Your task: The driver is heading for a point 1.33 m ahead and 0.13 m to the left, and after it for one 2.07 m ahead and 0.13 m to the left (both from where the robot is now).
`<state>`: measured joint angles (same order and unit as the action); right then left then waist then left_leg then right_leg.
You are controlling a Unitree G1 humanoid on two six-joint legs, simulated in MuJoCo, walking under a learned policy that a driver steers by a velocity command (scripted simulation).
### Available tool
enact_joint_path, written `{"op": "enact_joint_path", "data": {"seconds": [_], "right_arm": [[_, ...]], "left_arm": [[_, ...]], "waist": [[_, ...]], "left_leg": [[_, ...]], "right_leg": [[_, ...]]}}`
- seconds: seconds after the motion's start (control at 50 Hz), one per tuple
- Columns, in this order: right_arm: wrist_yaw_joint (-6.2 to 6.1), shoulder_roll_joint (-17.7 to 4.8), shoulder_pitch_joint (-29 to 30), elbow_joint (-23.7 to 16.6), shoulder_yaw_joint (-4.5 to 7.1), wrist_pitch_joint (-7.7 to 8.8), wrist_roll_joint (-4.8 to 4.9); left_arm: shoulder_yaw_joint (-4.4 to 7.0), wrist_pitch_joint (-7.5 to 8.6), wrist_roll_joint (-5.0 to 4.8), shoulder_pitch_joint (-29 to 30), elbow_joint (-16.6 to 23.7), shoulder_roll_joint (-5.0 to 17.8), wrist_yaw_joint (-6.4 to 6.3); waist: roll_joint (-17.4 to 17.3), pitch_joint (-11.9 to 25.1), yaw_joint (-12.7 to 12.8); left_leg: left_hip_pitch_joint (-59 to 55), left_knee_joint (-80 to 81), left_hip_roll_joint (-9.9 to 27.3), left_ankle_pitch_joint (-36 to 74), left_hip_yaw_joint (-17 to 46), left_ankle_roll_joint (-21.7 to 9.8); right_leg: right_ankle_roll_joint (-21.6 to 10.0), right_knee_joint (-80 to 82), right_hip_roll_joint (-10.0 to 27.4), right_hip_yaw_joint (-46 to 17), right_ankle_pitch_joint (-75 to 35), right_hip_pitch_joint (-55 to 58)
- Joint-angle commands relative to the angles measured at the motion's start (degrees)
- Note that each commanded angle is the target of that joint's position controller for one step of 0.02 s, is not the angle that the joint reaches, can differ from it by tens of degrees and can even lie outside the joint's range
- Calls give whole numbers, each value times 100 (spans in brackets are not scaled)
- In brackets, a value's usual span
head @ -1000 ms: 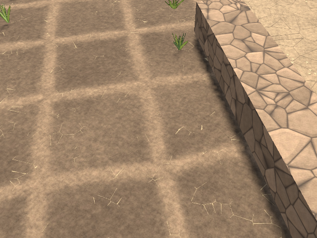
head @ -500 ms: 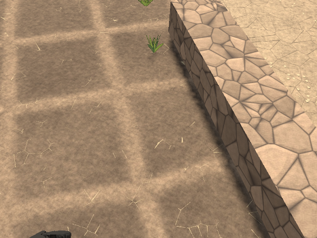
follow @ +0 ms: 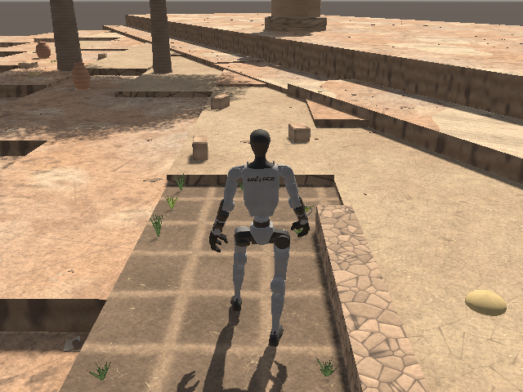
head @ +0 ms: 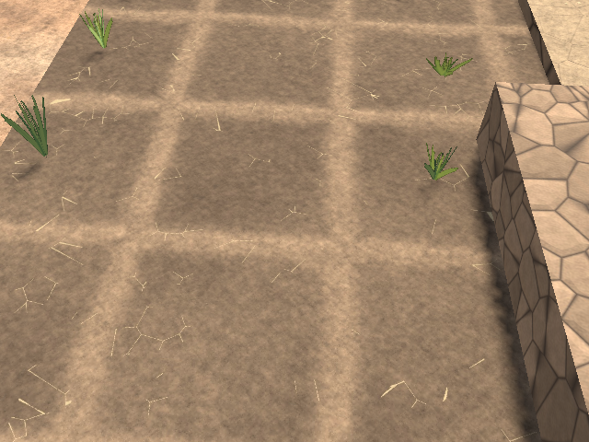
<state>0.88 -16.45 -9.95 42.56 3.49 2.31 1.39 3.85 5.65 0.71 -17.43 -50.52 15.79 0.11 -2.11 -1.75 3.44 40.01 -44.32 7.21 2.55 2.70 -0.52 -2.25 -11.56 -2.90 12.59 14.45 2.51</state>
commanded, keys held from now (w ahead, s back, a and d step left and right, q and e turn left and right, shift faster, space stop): w+q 0.28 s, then w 0.58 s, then no key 0.14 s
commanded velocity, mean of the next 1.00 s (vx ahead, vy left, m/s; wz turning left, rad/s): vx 0.48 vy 0.00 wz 0.28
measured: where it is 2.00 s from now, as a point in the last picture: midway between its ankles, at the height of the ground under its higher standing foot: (279, 338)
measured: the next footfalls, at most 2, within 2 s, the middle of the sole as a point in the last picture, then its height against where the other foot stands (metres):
left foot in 0.16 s outside the picture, level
right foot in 0.68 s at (330, 392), level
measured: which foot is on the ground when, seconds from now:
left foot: up 0.00-0.14, down 0.16-0.70, up 0.72-1.00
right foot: down 0.00-0.18, up 0.20-0.66, down 0.68-1.00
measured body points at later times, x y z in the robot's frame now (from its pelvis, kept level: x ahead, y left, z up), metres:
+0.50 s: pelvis +0.29 +0.06 +0.01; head +0.32 +0.08 +0.45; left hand +0.42 +0.35 -0.09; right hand +0.43 -0.20 -0.10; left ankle +0.23 +0.12 -0.74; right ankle +0.51 -0.09 -0.68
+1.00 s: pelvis +0.58 +0.06 +0.01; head +0.62 +0.07 +0.46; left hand +0.54 +0.34 -0.12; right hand +0.83 -0.13 -0.09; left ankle +0.69 +0.27 -0.68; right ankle +0.57 -0.03 -0.74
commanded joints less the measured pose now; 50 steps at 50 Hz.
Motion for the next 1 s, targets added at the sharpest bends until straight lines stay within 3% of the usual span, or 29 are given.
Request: {"op": "enact_joint_path", "data": {"seconds": [0.02,0.06,0.1,0.14,0.16,0.18,0.2,0.22,0.24,0.26,0.28,0.3,0.38,0.46,0.52,0.58,0.64,0.66,0.68,0.7,0.72,0.74,0.76,0.78,0.82,0.86,0.9,0.94,1.0], "right_arm": [[138,-153,721,-652,-28,81,0],[221,-173,909,-846,-26,71,16],[272,-353,728,-938,59,35,26],[246,-732,-245,-781,270,-25,41],[160,-1059,-1210,-545,463,-49,42],[27,-1605,-1685,-416,618,-118,41],[61,-1854,-1375,-638,598,-25,1],[113,-1280,-1396,-688,434,57,-39],[119,-1071,-1217,-645,370,124,-59],[120,-948,-838,-660,334,158,-32],[101,-753,-534,-732,275,173,-51],[71,-659,-363,-817,227,176,-123],[-49,-787,-522,-662,239,234,-93],[-125,-859,-750,-495,236,211,-82],[-105,-931,-1024,-307,246,211,-68],[-121,-927,-1171,-158,256,160,-47],[-156,-977,-1062,-106,280,77,-47],[-157,-922,-963,-125,250,45,-64],[-165,-722,-975,-204,152,29,-124],[-147,-265,-1729,-287,11,112,-131],[-133,-344,-1790,-260,-10,199,-17],[-113,-837,-1209,-330,104,243,108],[-107,-869,-718,-457,96,271,96],[-109,-802,-458,-512,94,278,0],[-105,-658,-595,-463,113,226,-69],[-114,-474,-710,-426,74,166,-78],[-152,-401,-461,-525,41,144,-146],[-145,-246,-245,-566,-17,173,-171],[-73,-134,296,-649,-58,217,-134]], "left_arm": [[214,-30,-69,28,275,991,-56],[244,-148,-132,-33,246,1078,-56],[281,-251,-171,72,298,1225,-103],[311,-349,-212,215,362,1359,-148],[264,-348,-227,299,405,1274,-163],[106,-278,-42,23,573,739,-152],[-78,-50,-27,-190,854,320,-61],[47,146,-223,515,961,905,38],[37,246,-345,837,1097,932,78],[13,285,-240,840,1052,822,36],[57,250,-109,789,985,892,5],[76,166,-94,609,923,911,26],[-5,-47,6,699,937,602,17],[-98,-11,-31,1494,1086,437,64],[-97,46,-111,1900,1189,492,137],[-53,105,-107,2035,1275,636,221],[24,135,-110,1529,1163,794,249],[121,141,-97,889,966,944,218],[208,144,-40,2,786,1209,188],[332,116,22,-625,705,1739,168],[265,81,-119,-849,546,1408,222],[154,62,-186,-483,610,1039,200],[96,15,-132,-88,702,872,165],[37,-8,-69,205,732,751,163],[-31,23,8,436,751,596,151],[-14,66,-57,379,672,671,137],[17,70,-42,384,591,825,103],[25,14,-52,388,528,870,59],[11,-71,-102,42,355,905,6]], "waist": [[280,-515,129],[322,-513,121],[553,-217,-100],[764,429,-708],[608,913,-1248],[-459,1387,-1156],[-1273,2175,-638],[-443,2127,-1054],[-235,1307,-957],[309,804,-641],[276,577,-451],[124,521,-290],[48,317,-281],[-146,98,-646],[-238,-67,-849],[-288,-152,-831],[-451,20,-487],[-360,413,-129],[-100,1202,251],[1241,2098,79],[1949,2318,155],[1229,1359,238],[785,784,169],[532,316,25],[722,172,-251],[746,184,-339],[600,46,-364],[559,125,-329],[585,268,-51]], "left_leg": [[175,582,-44,114,-303,-103],[220,792,-164,-288,-498,-237],[-311,859,-484,-820,-805,-442],[-1646,869,-947,-1285,-1012,-736],[-3158,1284,-1121,-939,-870,-973],[-4985,1359,-42,-1039,973,-1451],[-6273,2350,1170,-1997,4386,-2580],[-6264,2792,1154,-2184,4233,-2277],[-5540,2818,962,-1825,3351,-2014],[-4659,2819,680,-1205,2677,-1798],[-4045,2881,466,-618,2202,-1689],[-3639,2999,373,-235,1943,-1662],[-2955,3296,171,710,1145,-1656],[-2803,3327,-171,13,587,-1276],[-3023,3312,52,-527,771,-1223],[-3783,2964,413,-300,1045,-1170],[-4177,2389,520,926,1105,-978],[-4085,1623,245,1769,885,-849],[-3435,308,-75,1391,626,-661],[-1484,-1838,-935,-1019,252,-200],[-230,-2802,-1263,-3588,585,-79],[363,-3194,-861,-3288,689,-133],[395,-3049,-554,-2777,427,-177],[262,-2658,-343,-2387,292,-164],[-293,-2124,-83,-1910,266,-115],[-388,-1785,-26,-1770,139,-12],[-312,-1176,-49,-1477,15,157],[-644,-273,-169,-825,-145,209],[-1142,815,-452,330,-302,181]], "right_leg": [[-707,401,1796,-315,-2106,-77],[-646,97,1913,-202,-2794,358],[-511,-536,1926,-24,-4570,625],[-377,-2027,1832,74,-5929,515],[-174,-3373,1595,183,-5377,-210],[112,-5309,1093,163,-2064,-2105],[334,-6979,-119,-1044,1974,-4023],[206,-7131,234,-1925,1697,-4641],[71,-6763,470,-1849,1213,-4822],[59,-6180,734,-1811,814,-4594],[104,-5703,896,-1810,567,-4237],[159,-5546,1004,-1809,379,-3897],[539,-4537,1026,-1533,-308,-3746],[605,-2715,800,-1385,-1955,-3443],[506,-2140,670,-1384,-2351,-3343],[256,-1791,637,-1482,-1829,-3673],[-28,-1638,472,-1326,-1103,-3113],[-188,-1488,301,-1150,-1193,-2217],[-489,-1742,794,-1612,-1395,-723],[-1330,-1642,2114,-3895,-763,1404],[-1709,-582,2545,-5749,768,1920],[-1409,-421,2403,-5192,1528,1292],[-1186,-358,2171,-4392,1282,514],[-1116,-193,1922,-3819,684,-259],[-1042,60,1586,-3185,-206,-961],[-1137,228,1504,-2757,-891,-1141],[-1185,199,1477,-2272,-2710,-1232],[-999,19,1210,-1666,-3913,-1284],[-818,-91,1066,-1396,-3912,-1105]]}}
